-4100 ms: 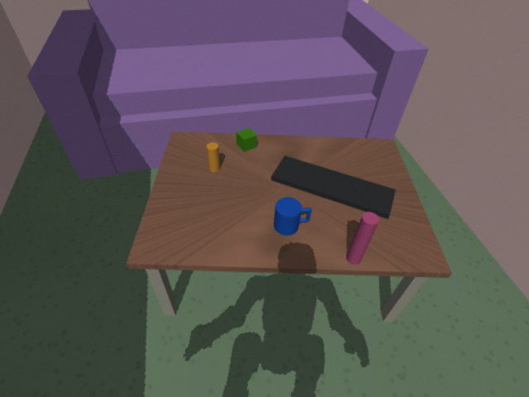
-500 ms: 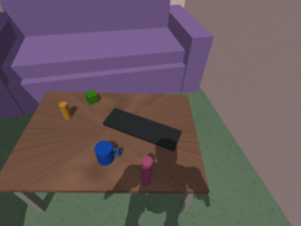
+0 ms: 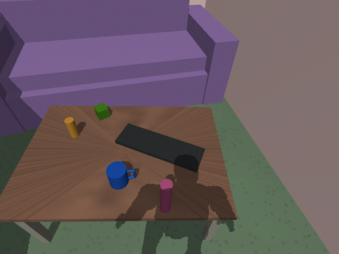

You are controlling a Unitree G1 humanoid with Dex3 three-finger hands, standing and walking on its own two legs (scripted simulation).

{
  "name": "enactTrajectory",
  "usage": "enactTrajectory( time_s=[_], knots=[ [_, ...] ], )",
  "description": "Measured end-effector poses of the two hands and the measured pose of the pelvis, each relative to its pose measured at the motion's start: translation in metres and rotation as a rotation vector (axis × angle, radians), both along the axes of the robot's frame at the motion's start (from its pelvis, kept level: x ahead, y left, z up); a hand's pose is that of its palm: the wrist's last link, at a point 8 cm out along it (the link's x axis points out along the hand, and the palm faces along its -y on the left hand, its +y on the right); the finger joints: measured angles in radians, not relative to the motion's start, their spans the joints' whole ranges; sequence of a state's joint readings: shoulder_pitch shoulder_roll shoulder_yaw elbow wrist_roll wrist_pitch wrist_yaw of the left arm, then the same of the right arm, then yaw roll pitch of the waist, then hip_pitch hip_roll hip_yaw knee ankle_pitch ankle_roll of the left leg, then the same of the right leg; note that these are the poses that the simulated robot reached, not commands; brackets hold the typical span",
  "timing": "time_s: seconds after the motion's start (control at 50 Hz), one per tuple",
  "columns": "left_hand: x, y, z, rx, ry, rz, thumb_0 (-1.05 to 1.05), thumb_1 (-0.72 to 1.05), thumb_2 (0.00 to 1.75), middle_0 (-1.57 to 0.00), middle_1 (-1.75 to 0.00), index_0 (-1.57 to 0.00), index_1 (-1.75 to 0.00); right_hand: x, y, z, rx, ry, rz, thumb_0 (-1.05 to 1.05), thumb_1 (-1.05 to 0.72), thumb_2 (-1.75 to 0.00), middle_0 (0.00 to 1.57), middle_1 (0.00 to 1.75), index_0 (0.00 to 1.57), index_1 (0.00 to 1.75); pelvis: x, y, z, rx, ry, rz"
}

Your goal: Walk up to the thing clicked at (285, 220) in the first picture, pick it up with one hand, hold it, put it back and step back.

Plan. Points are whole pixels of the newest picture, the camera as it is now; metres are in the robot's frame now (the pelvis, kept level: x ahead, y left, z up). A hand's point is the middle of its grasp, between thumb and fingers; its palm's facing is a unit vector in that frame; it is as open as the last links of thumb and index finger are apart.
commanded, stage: stand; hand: left
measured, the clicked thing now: (122, 175) +0.51 +0.19 -0.32
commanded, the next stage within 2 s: none
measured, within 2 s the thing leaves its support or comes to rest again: neither
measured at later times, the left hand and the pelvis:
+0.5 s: hand out of the picture +0.07 +0.25 -0.15, palm faces -0.01 -0.94 -0.34, open 7.4 cm; pelvis -0.01 +0.00 +0.00, yaw +1 degrees
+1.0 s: hand out of the picture +0.05 +0.25 -0.16, palm faces -0.01 -0.94 -0.34, open 7.4 cm; pelvis -0.01 -0.01 +0.00, yaw +2 degrees
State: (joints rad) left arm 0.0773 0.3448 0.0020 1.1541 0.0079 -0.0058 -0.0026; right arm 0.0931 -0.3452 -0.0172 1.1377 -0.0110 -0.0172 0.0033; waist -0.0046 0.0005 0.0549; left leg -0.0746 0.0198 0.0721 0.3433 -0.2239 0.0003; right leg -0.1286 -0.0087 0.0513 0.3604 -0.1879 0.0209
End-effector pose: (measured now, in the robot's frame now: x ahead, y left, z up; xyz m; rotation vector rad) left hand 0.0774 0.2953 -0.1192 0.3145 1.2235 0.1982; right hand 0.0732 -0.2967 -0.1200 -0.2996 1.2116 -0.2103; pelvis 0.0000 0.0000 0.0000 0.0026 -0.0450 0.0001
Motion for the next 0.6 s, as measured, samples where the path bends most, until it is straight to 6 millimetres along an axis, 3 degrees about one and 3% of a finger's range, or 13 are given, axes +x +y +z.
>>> enactTrajectory(
  time_s=[0.24, 0.6],
  knots=[
    [0.004, 0.000, 0.003, 0.000, -0.019, -0.004, 0.01, 0.91, 0.89, -0.20, -0.30, -0.20, -0.30, 0.011, 0.001, 0.004, -0.003, -0.007, 0.021, 0.00, -0.90, -0.90, 0.20, 0.30, 0.21, 0.30, -0.003, -0.001, 0.002, -0.001, 0.005, 0.016],
    [-0.025, -0.002, 0.003, 0.005, 0.012, 0.014, 0.01, 0.91, 0.89, -0.21, -0.30, -0.20, -0.30, -0.004, -0.002, 0.001, 0.006, 0.017, 0.033, 0.00, -0.90, -0.90, 0.20, 0.30, 0.21, 0.30, -0.012, -0.005, 0.003, -0.001, -0.001, 0.027]
  ],
)
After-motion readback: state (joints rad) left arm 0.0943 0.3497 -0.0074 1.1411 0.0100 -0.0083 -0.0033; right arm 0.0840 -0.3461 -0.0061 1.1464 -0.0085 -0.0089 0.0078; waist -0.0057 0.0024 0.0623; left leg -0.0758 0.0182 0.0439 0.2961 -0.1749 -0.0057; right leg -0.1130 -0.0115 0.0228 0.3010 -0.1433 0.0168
